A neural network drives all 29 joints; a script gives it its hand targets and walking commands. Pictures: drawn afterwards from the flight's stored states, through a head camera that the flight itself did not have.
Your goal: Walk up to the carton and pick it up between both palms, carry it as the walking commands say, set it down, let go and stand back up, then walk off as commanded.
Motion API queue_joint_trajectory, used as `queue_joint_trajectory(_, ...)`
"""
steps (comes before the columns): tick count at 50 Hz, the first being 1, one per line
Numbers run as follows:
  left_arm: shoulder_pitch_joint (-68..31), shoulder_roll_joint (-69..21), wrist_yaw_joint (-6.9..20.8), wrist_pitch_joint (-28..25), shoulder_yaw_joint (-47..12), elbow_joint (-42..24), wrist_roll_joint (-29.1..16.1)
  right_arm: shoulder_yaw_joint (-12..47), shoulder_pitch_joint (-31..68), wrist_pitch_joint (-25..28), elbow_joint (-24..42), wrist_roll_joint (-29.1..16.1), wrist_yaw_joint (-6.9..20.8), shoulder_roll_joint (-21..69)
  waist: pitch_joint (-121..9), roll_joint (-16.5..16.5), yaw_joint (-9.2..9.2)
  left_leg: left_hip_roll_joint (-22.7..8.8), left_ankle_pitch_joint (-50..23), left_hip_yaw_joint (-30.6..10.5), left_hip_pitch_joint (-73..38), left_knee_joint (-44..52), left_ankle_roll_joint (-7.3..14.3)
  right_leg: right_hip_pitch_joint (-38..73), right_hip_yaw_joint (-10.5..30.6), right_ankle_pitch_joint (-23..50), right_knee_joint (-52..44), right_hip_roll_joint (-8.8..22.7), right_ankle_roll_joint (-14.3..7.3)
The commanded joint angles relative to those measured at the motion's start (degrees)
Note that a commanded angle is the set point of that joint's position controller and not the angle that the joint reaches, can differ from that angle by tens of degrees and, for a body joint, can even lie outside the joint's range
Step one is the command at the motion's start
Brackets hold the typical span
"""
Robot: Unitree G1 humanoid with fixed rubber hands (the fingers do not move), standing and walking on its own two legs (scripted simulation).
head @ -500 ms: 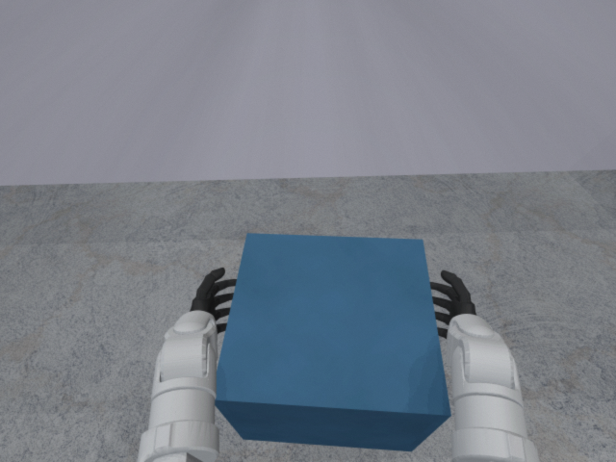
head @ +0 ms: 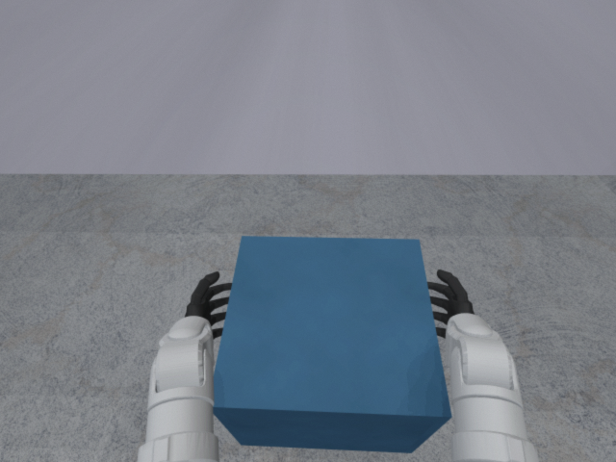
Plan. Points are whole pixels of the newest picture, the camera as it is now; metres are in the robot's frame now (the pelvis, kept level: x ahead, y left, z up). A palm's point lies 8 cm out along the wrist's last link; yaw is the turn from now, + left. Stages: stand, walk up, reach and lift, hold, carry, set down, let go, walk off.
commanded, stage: reach and lift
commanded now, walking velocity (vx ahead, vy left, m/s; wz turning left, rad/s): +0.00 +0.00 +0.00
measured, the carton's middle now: (327, 345) +0.30 -0.01 -0.03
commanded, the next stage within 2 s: hold in 0.80 s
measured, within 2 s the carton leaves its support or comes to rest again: neither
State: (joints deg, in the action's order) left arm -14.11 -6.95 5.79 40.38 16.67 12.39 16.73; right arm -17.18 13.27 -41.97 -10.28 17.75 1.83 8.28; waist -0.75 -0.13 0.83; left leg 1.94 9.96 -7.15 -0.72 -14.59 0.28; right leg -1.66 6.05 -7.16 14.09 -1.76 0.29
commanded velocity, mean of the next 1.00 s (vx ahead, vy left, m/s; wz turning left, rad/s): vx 0.00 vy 0.00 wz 0.00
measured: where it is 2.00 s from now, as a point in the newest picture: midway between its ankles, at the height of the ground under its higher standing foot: outside the picture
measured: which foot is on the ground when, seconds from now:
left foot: down 0.00-1.00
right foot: down 0.00-1.00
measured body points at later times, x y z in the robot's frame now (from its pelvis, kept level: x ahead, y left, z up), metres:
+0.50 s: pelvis +0.00 +0.00 +0.00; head -0.03 +0.00 +0.45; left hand +0.30 +0.17 +0.04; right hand +0.30 -0.18 +0.04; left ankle -0.01 +0.12 -0.75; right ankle +0.01 -0.12 -0.75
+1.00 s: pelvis +0.00 +0.00 +0.00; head -0.04 +0.00 +0.45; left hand +0.29 +0.17 +0.04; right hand +0.29 -0.18 +0.04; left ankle -0.01 +0.12 -0.75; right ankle +0.01 -0.12 -0.75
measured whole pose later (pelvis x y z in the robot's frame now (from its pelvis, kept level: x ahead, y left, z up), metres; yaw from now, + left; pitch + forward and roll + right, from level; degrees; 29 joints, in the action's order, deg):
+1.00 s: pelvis +0.00 +0.00 +0.00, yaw +0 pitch -5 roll +0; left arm -10.2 -7.8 5.1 40.9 15.3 7.5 15.9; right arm -14.9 10.8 -41.8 -7.7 17.0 2.4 7.5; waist 0.0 -0.3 -0.3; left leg 2.1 10.0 -6.5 -0.8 -14.7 0.3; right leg -2.2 6.1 -7.7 15.3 -1.7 0.2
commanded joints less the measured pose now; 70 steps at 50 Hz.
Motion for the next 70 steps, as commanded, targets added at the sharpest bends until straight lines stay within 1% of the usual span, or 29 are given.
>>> queue_joint_trajectory(1, -27.52, -47.04, 11.85, -0.9, -32.44, -0.05, -13.94, 34.99, 27.27, 0.92, -0.27, -15.7, 14.53, 48.53, -10.79, 0.19, -0.2, 3.63, -10.0, 2.97, 2.86, 2.33, -0.43, 6.79, -2.8, 11.05, -0.05, -3.73, 0.93)
queue_joint_trajectory(8, -26.84, -46.38, 11.69, -0.77, -32.21, -0.45, -13.68, 35.19, 26.85, 1.18, -0.14, -15.55, 14.58, 47.71, -10.15, 0.27, -1.0, 3.72, -9.38, 3.28, 2.91, 2.43, -0.41, 6.32, -2.81, 10.31, -0.12, -3.66, 0.99)
queue_joint_trajectory(23, -24.76, -45.7, 11.14, -0.64, -33.12, -2.36, -13.76, 36.03, 25.32, 1.78, 1.58, -15.71, 14.72, 46.14, -10.71, -0.07, -1.38, 3.8, -11.38, 3.47, 1.8, 2.42, -0.63, 5.64, -3.06, 11.14, 0.12, -4.0, 0.85)
queue_joint_trajectory(30, -22.86, -45.5, 10.62, -0.44, -34.09, -4.02, -13.99, 36.83, 23.74, 1.73, 3.06, -15.9, 14.69, 45.39, -10.72, -0.13, -1.27, 3.81, -12.42, 3.4, 1.27, 2.49, -0.73, 5.6, -3.13, 11.65, 0.16, -4.15, 0.74)
queue_joint_trajectory(37, -21.32, -45.28, 10.2, -0.23, -34.48, -5.0, -14.06, 37.3, 22.63, 1.52, 4.06, -16.06, 14.57, 44.62, -10.01, -0.23, -1.22, 3.79, -11.81, 3.28, 1.37, 2.54, -0.67, 5.37, -3.15, 10.85, 0.19, -4.15, 0.58)
queue_joint_trajectory(53, -22.31, -45.26, 10.18, -0.21, -33.97, -4.23, -13.96, 36.85, 23.65, 1.38, 3.08, -16.06, 14.5, 44.66, -8.85, 0.0, -1.11, 3.65, -7.88, 3.13, 2.57, 2.14, -0.34, 4.56, -3.16, 7.93, 0.55, -3.71, 0.5)
queue_joint_trajectory(70, -22.2, -45.66, 10.27, -0.05, -33.92, -4.33, -14.09, 37.16, 23.62, 1.33, 3.22, -16.2, 14.41, 45.04, -9.38, 0.2, -0.98, 3.67, -8.97, 2.91, 2.13, 1.92, -0.28, 4.96, -2.73, 9.53, 0.66, -3.46, 0.69)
